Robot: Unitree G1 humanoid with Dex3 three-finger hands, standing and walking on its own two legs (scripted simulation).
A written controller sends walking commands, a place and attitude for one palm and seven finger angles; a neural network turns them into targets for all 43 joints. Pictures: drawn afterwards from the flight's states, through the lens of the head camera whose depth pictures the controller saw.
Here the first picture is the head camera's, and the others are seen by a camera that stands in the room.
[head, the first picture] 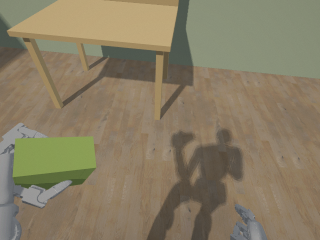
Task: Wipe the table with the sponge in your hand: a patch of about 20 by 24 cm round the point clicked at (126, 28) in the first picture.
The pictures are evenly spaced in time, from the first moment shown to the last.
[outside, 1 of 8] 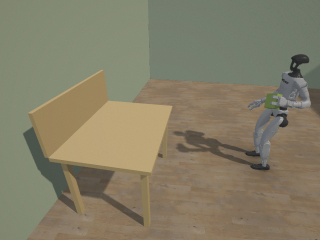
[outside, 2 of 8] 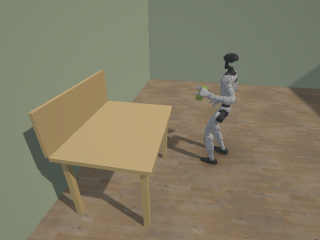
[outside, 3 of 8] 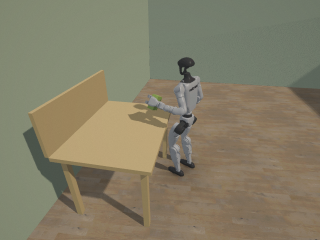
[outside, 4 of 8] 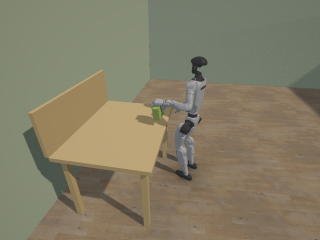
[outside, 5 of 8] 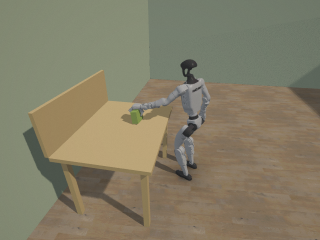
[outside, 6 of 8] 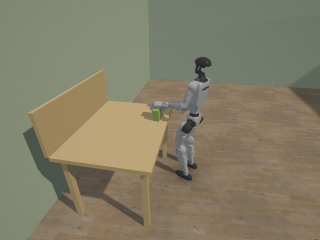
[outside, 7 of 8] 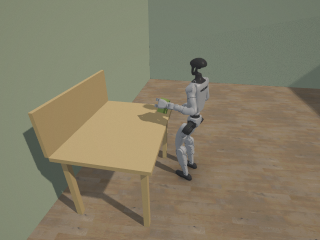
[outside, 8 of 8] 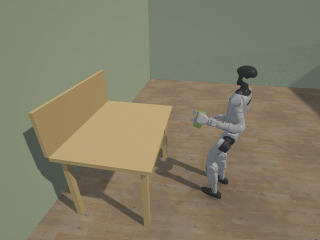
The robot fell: no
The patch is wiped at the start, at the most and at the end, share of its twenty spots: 0.00 1.00 1.00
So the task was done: yes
